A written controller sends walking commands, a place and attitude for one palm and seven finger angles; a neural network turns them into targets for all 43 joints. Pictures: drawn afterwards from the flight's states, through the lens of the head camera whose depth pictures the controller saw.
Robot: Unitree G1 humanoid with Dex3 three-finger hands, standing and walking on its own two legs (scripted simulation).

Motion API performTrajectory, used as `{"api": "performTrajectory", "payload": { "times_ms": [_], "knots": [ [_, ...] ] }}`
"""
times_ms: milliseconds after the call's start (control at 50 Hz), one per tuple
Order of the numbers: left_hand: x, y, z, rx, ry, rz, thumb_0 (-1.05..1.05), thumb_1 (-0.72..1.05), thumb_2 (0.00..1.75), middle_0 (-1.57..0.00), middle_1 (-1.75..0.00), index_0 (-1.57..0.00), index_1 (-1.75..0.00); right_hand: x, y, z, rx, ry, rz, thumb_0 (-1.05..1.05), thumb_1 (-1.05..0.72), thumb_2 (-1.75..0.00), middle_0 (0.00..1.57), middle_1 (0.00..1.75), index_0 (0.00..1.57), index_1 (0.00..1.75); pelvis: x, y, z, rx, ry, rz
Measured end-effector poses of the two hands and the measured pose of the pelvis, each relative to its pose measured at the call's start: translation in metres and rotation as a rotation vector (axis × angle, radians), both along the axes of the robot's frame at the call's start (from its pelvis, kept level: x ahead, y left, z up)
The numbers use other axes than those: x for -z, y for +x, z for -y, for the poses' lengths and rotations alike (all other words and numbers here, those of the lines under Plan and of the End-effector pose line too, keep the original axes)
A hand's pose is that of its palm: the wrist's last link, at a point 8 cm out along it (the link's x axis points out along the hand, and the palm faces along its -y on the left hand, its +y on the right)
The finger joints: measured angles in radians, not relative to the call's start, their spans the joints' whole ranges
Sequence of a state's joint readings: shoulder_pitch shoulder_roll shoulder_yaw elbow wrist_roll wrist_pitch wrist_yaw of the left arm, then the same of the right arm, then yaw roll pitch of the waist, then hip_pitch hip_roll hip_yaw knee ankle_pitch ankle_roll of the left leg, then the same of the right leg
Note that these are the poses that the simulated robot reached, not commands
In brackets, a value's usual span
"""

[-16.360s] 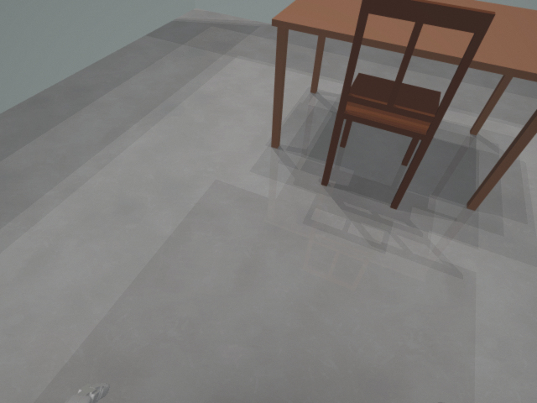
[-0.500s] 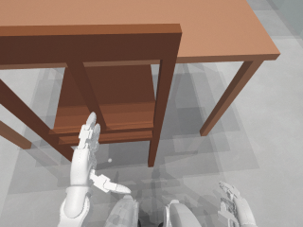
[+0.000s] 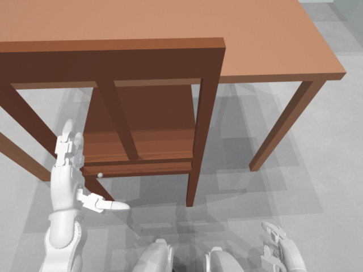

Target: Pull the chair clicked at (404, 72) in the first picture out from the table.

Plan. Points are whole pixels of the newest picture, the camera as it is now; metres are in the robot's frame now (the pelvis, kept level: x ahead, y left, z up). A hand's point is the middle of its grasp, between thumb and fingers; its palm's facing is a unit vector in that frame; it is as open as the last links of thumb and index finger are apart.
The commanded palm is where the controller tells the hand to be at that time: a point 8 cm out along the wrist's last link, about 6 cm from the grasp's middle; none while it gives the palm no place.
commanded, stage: aim the fingers beside a spindle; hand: left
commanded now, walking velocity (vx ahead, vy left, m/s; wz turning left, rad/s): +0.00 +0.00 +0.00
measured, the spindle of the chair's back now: (122, 127) +0.42 +0.17 +0.04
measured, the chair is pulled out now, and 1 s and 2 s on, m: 0.00 0.00 -0.01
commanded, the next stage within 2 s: push the fingers through the gap in 0.84 s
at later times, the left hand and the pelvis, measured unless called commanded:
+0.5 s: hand (148, 205) +0.26 +0.09 -0.02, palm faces -0.09 -0.99 +0.12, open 17.0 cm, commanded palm +0.26 +0.19 +0.02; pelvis +0.00 +0.00 +0.00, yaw +0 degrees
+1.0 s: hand (134, 197) +0.27 +0.12 +0.01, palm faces +0.02 -1.00 -0.01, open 16.9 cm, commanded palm +0.26 +0.20 +0.03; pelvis +0.00 +0.00 +0.00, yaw -1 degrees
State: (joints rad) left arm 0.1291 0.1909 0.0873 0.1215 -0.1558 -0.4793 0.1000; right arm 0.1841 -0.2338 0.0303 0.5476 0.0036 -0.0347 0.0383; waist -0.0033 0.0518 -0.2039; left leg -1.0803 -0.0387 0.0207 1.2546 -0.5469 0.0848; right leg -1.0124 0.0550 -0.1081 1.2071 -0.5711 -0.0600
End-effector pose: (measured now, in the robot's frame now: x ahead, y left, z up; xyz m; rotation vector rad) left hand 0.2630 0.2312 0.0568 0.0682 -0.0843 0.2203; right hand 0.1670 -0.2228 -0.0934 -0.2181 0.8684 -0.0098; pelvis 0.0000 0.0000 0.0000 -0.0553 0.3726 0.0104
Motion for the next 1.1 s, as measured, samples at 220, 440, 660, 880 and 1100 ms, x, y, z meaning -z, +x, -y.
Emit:
{"api": "performTrajectory", "payload": {
  "times_ms": [220,440,660,880,1100],
  "knots": [
    [0.051,-0.023,0.068,0.23,-0.103,-0.207,-0.01,-0.49,0.3,-0.06,-0.09,-0.07,-0.08,-0.011,-0.005,0.007,0.051,-0.062,0.035,0.01,-0.91,-0.9,0.21,0.3,0.21,0.3,0.004,-0.003,0.0,0.016,0.006,0.0],
    [0.039,-0.004,0.035,0.173,-0.13,-0.198,-0.01,-0.5,0.3,-0.04,-0.08,-0.05,-0.08,-0.002,-0.011,0.0,0.015,0.002,-0.011,0.01,-0.91,-0.9,0.21,0.3,0.21,0.3,-0.003,-0.005,-0.002,-0.013,-0.005,0.012],
    [-0.003,-0.005,0.019,0.049,0.0,-0.013,-0.01,-0.49,0.3,-0.07,-0.09,-0.07,-0.08,-0.009,-0.011,0.011,0.075,-0.041,0.0,0.01,-0.91,-0.9,0.2,0.3,0.2,0.3,-0.002,0.0,0.003,0.021,0.01,0.011],
    [0.079,-0.019,0.09,0.329,-0.226,-0.366,-0.01,-0.49,0.3,-0.04,-0.08,-0.04,-0.08,-0.011,0.002,0.003,0.02,-0.028,0.035,0.01,-0.91,-0.9,0.21,0.3,0.21,0.3,-0.002,0.002,-0.002,0.0,0.002,-0.013],
    [-0.019,-0.002,-0.005,-0.052,0.027,0.074,-0.01,-0.49,0.3,-0.06,-0.09,-0.06,-0.08,-0.001,-0.001,0.003,0.01,-0.005,0.008,0.01,-0.91,-0.9,0.2,0.3,0.2,0.3,0.0,0.001,0.004,-0.001,0.001,0.0]
  ]
}}
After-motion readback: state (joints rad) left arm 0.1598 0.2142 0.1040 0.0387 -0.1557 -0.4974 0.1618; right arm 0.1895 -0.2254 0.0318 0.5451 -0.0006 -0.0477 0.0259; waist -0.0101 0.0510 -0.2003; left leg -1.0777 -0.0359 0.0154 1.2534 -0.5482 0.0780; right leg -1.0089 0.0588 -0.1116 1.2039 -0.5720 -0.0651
